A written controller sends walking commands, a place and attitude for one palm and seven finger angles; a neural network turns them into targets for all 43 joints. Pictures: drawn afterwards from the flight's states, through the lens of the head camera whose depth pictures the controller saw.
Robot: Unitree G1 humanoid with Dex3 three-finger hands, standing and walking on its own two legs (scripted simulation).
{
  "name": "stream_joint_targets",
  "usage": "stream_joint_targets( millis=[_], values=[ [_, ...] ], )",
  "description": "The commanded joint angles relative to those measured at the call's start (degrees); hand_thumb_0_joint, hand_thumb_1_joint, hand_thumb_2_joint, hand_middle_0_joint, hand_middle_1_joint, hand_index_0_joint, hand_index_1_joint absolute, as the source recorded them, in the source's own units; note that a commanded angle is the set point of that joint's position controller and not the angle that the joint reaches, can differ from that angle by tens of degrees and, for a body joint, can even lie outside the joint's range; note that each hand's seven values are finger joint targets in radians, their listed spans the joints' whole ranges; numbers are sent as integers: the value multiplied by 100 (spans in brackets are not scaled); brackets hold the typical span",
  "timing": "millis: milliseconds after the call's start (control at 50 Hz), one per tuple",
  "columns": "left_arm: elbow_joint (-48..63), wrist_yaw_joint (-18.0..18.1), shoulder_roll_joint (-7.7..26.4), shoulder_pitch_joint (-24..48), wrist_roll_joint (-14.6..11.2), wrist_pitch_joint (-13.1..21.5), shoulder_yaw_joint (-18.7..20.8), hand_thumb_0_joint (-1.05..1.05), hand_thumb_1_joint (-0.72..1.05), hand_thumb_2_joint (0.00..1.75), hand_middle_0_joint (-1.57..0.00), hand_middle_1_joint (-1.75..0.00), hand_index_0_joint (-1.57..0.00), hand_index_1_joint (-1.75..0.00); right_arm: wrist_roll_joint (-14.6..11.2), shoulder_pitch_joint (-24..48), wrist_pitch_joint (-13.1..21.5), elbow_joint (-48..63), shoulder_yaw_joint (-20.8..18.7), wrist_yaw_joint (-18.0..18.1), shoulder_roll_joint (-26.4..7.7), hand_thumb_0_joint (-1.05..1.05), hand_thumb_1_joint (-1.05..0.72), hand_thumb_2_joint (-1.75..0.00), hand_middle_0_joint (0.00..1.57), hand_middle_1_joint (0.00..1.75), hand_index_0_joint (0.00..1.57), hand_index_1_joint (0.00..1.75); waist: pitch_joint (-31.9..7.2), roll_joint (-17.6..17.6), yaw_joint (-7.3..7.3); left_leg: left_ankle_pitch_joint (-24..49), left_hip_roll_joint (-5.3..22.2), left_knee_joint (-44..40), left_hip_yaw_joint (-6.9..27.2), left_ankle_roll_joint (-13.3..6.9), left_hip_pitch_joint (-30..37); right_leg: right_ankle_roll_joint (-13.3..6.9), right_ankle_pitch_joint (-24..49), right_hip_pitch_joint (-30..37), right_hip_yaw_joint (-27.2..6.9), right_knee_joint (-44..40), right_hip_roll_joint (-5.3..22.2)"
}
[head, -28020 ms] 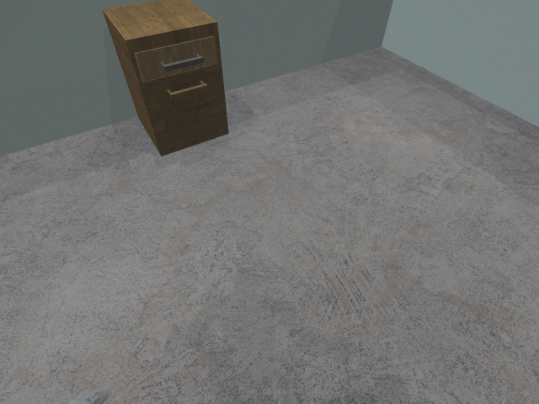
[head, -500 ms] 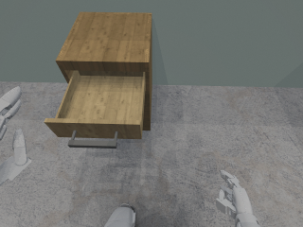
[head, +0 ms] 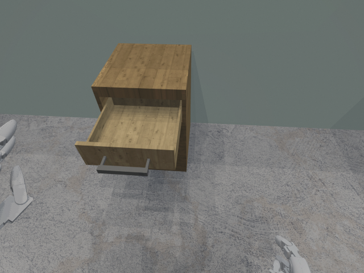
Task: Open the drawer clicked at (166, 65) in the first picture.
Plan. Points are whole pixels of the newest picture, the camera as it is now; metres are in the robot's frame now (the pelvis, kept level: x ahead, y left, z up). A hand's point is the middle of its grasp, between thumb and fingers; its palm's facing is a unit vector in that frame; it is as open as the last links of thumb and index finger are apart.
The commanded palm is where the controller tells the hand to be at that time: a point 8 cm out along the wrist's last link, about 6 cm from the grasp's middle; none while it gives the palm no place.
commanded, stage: stop stepping back and stand still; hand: left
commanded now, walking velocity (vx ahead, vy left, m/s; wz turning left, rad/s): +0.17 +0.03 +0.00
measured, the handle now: (124, 165) +0.54 +0.26 -0.23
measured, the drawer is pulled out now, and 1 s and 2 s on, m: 0.30 0.30 0.30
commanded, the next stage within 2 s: let the arm hang, fingers relaxed in 0.18 s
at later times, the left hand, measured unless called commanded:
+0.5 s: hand out of the picture +0.13 +0.20 -0.12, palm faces +0.04 -0.96 -0.26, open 7.4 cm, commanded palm none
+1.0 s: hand out of the picture -0.04 +0.17 -0.16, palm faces +0.02 -0.98 -0.21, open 7.4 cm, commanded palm none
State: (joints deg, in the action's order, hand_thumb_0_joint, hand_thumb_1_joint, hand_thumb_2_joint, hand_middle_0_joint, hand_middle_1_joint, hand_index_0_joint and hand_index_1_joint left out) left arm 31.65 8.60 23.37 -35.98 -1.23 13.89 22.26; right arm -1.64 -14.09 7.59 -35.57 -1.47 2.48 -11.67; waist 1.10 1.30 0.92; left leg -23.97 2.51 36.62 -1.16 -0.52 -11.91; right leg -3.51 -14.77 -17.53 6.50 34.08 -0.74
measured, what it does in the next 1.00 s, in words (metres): stands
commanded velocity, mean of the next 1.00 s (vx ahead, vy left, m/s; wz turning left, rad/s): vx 0.01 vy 0.00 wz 0.00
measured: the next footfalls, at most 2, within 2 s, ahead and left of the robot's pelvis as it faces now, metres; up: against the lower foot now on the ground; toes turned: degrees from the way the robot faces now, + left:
none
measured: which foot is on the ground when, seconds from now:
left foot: down 0.00-1.00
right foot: down 0.00-1.00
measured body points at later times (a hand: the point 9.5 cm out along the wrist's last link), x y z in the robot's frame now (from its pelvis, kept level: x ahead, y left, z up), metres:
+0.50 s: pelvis +0.00 +0.00 +0.00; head +0.00 +0.01 +0.45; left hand +0.13 +0.25 -0.10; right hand +0.11 -0.23 -0.13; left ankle +0.01 +0.11 -0.73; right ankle +0.01 -0.09 -0.73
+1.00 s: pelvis -0.01 +0.00 +0.01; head +0.02 -0.01 +0.46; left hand -0.04 +0.22 -0.14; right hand -0.04 -0.20 -0.15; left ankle +0.01 +0.11 -0.73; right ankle +0.01 -0.09 -0.73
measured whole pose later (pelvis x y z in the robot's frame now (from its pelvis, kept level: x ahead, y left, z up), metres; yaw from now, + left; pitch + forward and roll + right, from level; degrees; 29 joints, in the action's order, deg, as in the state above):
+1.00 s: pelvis -0.01 +0.00 +0.01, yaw +0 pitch -2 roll +0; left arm -64.6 2.3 7.4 -19.0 0.8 -0.8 -0.2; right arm 0.8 -19.8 -1.1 -62.7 0.1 1.8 -7.0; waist 5.1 2.1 0.3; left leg -12.3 0.9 25.2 -3.6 -0.7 -10.9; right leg -1.9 -12.1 -10.6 2.5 24.6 -1.1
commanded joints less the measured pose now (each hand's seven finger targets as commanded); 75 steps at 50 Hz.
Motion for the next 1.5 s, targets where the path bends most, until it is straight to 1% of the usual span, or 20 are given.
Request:
stream_joint_targets(
  millis=[0, 40, 80, 120, 160, 180, 200, 240, 260, 300, 320, 360, 400, 420, 480, 500, 600, 680, 840, 1480],
  values=[
    [826, 11, 622, 346, -59, 249, 418, 0, 90, 90, -20, -30, -20, -30, 40, 509, 145, 706, -292, 0, -645, 0, -90, -90, 20, 30, 20, 30, 17, -1169, 130, -88, -245, 2161, 177, -205, -1572, -447, -2131, 193, -3117, -2514, 1858],
    [1083, 37, 696, 248, -32, 264, 440, 0, 90, 90, -20, -30, -20, -30, 91, 565, 120, 737, -155, 3, -512, 0, -90, -90, 20, 30, 20, 30, -303, -981, 127, 109, -187, 1286, -56, -191, -966, -495, -1549, -24, -2178, -2385, 1643],
    [1502, 128, 689, 206, 14, 224, 331, 0, 90, 90, -20, -30, -20, -30, 128, 668, 157, 843, -57, 79, -442, 0, -90, -90, 20, 30, 20, 30, -279, -944, 64, 65, -173, -99, -231, -292, -267, -414, -1770, -309, -1787, -2374, 1529],
    [1754, 199, 624, 47, 6, 197, 247, 0, 90, 90, -20, -30, -20, -30, 179, 585, 239, 892, -3, 141, -506, 0, -90, -90, 20, 30, 20, 30, -254, -9, 100, 244, -153, -1573, -207, -356, 326, -154, -1800, -334, -1366, -1755, 1077],
    [2004, 242, 703, 99, -17, 268, 335, 0, 90, 90, -20, -30, -20, -30, 228, 628, 268, 1052, -83, 158, -672, 0, -90, -90, 20, 30, 20, 30, -103, 1381, 0, -268, 1192, -2549, 1695, -788, 113, 254, -1024, -466, -601, 197, 136],
    [1899, 252, 842, 200, -8, 241, 473, 0, 90, 90, -20, -30, -20, -30, 183, 617, 262, 969, -40, 117, -525, 0, -90, -90, 20, 30, 20, 30, -155, 1146, 29, -295, 1513, -2627, 1937, -950, -317, 413, -1178, -357, -501, 989, 85],
    [1619, 220, 820, 159, -6, 151, 516, 0, 90, 90, -20, -30, -20, -30, 140, 665, 283, 918, -21, 95, -424, 0, -90, -90, 20, 30, 20, 30, -91, 1019, 49, -535, 1421, -2640, 1617, -883, -680, 407, -1185, -215, -564, 1262, 150],
    [1437, 201, 772, -42, -26, 84, 545, 0, 90, 90, -20, -30, -20, -30, 106, 591, 327, 869, -10, 44, -481, 0, -90, -90, 20, 30, 20, 30, 17, 629, -12, 643, 1158, -2073, 1008, -749, -681, 405, -894, 144, -446, 322, 212],
    [-3354, -528, -528, 676, 590, -853, -1808, 0, 90, 90, -20, -30, -20, -30, 301, 839, 498, -601, -417, -317, -1106, 0, -90, -90, 20, 30, 20, 30, -83, 413, 217, 2587, 805, -989, 775, -478, -469, 349, 107, -358, -555, 175, 396],
    [-3806, -766, -662, 886, 411, -1422, -1661, 0, 90, 90, -20, -30, -20, -30, 217, 92, -199, -328, -222, -253, -671, 0, -90, -90, 20, 30, 20, 30, -414, -728, -27, 2215, 552, -596, 535, -316, -823, 297, 1192, 410, -689, -417, 562],
    [-4136, -823, -515, 1113, 383, -1411, -1639, 0, 90, 90, -20, -30, -20, -30, 195, 16, -300, -323, -157, -244, -643, 0, -90, -90, 20, 30, 20, 30, -418, -1031, -31, 1637, 337, -516, 507, -256, -946, 210, 1436, 460, -873, -501, 765],
    [-4798, -798, -382, 1477, 384, -1394, -1697, 0, 90, 90, -20, -30, -20, -30, 257, -10, -458, -400, -147, -258, -645, 0, -90, -90, 20, 30, 20, 30, -410, -1402, -11, 1767, -10, -151, 248, -115, -764, -126, 1793, 465, -1236, -599, 996],
    [-5566, -749, -239, 1704, 352, -1409, -1707, 0, 90, 90, -20, -30, -20, -30, 278, 76, -632, -580, -129, -247, -596, 0, -90, -90, 20, 30, 20, 30, -284, -1340, -49, 1573, -165, -57, 106, -51, -617, -322, 1834, 576, -1433, -894, 1210],
    [-5940, -738, -232, 1898, 334, -1440, -1740, 0, 90, 90, -20, -30, -20, -30, 282, 77, -695, -710, -109, -236, -551, 0, -90, -90, 20, 30, 20, 30, -90, -993, -5, 1516, -128, -236, 152, -57, -410, -326, 1268, 296, -1444, -1030, 1169],
    [-6956, -743, -382, 2163, 267, -1496, -1888, 0, 90, 90, -20, -30, -20, -30, 326, 9, -721, -1129, 21, -208, -573, 0, -90, -90, 20, 30, 20, 30, 367, 688, -30, 1606, 388, -1382, 783, -275, -514, 40, 167, 203, -976, -844, 453],
    [-7275, -748, -411, 2042, 256, -1487, -1912, 0, 90, 90, -20, -30, -20, -30, 322, -1, -699, -1225, 41, -180, -631, 0, -90, -90, 20, 30, 20, 30, 162, 775, -118, 1626, 504, -1564, 875, -325, -608, 108, 267, 620, -862, -794, 363],
    [-8318, -712, -682, 1691, 214, -1400, -1966, 0, 90, 90, -20, -30, -20, -30, 254, -328, -675, -1715, 50, -65, -403, 0, -90, -90, 20, 30, 20, 30, -416, 714, -130, 1931, 353, -1383, 452, -240, 55, 25, 921, 1101, -949, -1193, 528],
    [-8806, -686, -805, 1670, 199, -1396, -2089, 0, 90, 90, -20, -30, -20, -30, 220, -654, -732, -2050, 42, -35, -325, 0, -90, -90, 20, 30, 20, 30, 64, 100, -49, 1558, 375, -1510, 431, -230, 66, 23, 707, 816, -947, -1424, 553],
    [-9335, -635, -898, 1436, 190, -1411, -2171, 0, 90, 90, -20, -30, -20, -30, 226, -1045, -802, -2504, 66, -31, -158, 0, -90, -90, 20, 30, 20, 30, 581, -312, -25, 710, 301, -1701, 368, -219, -78, 1, -351, 438, -1096, -1723, 562],
    [-9577, -576, -1247, 1340, 181, -1300, -2111, 0, 90, 90, -20, -30, -20, -30, 217, -1098, -727, -2865, 46, 41, 218, 0, -90, -90, 20, 30, 20, 30, 515, -113, -24, 1566, 326, -1618, 205, -160, 219, -2, 629, 554, -1050, -1615, 556]
  ],
)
